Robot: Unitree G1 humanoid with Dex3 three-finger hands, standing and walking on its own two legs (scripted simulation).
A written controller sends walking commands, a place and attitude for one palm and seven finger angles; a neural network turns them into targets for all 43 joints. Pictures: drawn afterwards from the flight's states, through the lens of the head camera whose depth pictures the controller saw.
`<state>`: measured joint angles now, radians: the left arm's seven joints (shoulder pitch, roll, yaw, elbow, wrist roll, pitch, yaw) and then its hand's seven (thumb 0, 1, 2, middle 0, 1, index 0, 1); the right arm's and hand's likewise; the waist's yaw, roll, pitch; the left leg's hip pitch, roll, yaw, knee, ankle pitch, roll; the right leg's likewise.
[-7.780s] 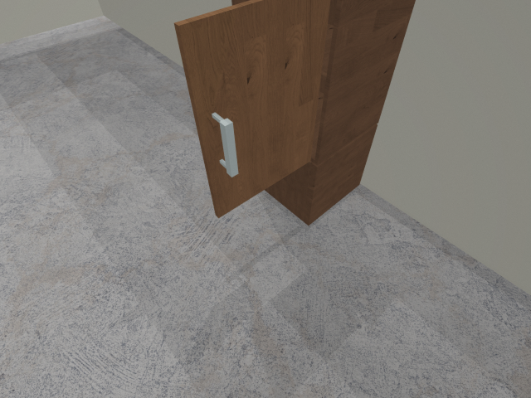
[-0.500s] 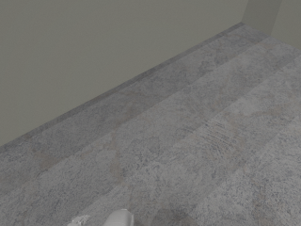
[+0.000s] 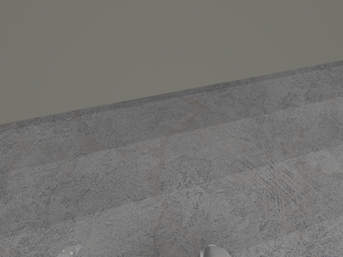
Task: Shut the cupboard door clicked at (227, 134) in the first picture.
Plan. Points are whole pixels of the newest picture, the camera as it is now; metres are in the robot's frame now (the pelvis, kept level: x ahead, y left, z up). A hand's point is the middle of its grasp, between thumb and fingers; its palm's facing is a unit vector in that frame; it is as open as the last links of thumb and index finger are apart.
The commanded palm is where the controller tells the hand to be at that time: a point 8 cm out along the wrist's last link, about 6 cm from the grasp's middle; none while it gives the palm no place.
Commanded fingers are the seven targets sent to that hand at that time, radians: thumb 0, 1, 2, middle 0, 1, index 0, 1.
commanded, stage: walk to a spot facing it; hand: left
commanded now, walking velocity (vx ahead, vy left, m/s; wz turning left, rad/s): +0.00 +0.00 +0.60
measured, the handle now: out of the picture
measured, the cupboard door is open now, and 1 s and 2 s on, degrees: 88 88 88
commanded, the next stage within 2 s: none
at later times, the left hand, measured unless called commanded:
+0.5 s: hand out of the picture -0.02 +0.17 -0.17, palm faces +0.36 -0.90 -0.24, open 7.3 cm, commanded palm none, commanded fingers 0.00 0.90 0.90 -0.20 -0.30 -0.20 -0.30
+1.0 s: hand out of the picture +0.06 +0.21 -0.15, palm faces +0.52 -0.82 -0.25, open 7.4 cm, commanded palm none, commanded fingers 0.00 0.90 0.90 -0.20 -0.30 -0.20 -0.30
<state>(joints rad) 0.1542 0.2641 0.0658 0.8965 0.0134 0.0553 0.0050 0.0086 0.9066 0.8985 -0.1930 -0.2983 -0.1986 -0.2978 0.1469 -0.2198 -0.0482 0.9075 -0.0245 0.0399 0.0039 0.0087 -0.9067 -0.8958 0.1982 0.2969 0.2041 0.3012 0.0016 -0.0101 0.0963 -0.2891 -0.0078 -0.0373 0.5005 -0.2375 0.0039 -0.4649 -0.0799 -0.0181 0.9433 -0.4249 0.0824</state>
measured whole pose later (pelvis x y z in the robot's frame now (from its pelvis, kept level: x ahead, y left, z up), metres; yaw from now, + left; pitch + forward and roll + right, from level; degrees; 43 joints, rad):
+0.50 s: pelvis +0.00 -0.04 +0.00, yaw +20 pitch +1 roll +1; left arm 0.24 0.21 0.05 0.90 0.02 0.01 0.02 0.00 0.91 0.90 -0.20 -0.30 -0.21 -0.30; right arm 0.10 -0.24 -0.07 0.93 -0.01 0.08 0.03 0.01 -0.91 -0.90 0.19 0.30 0.20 0.30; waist 0.01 -0.04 0.12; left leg -0.35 0.03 0.09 0.73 -0.41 -0.05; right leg -0.21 -0.15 -0.30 0.58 -0.36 0.00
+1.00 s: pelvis +0.06 -0.04 -0.01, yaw +35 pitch +2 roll +1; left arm 0.12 0.24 0.06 0.87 0.02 -0.01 -0.04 0.01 0.90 0.90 -0.19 -0.30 -0.20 -0.30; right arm 0.31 -0.21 -0.06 0.98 -0.02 0.02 0.01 0.01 -0.91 -0.90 0.20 0.30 0.21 0.30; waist -0.04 0.01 0.05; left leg -0.27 -0.04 -0.11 0.58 -0.36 0.00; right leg -0.32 -0.05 -0.05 0.55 -0.30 0.05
